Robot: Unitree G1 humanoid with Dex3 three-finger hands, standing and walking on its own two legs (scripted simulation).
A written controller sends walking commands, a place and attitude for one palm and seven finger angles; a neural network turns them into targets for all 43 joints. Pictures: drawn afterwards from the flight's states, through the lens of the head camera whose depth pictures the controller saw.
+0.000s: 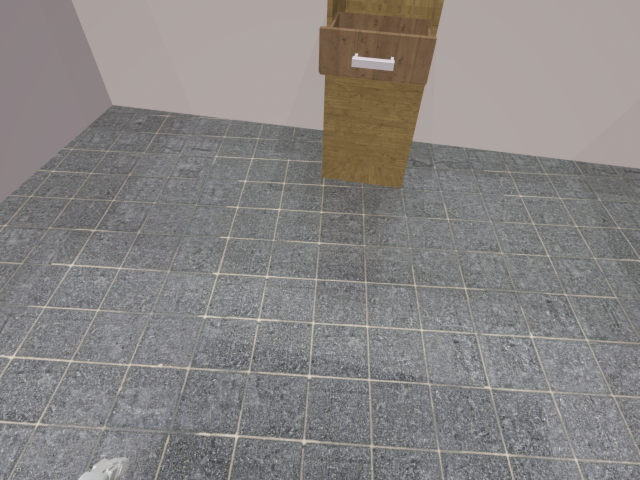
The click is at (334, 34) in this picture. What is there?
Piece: drawer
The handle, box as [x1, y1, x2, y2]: [351, 53, 394, 70]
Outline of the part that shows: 352,57 351,66 392,70 393,68 393,57 391,57 390,60 358,57 357,53 355,53 355,55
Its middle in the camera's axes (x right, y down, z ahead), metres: +0.17 -0.56 +1.23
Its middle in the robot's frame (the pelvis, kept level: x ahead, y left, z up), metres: +1.30 -0.10 -0.02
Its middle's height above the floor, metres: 0.75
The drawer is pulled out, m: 0.29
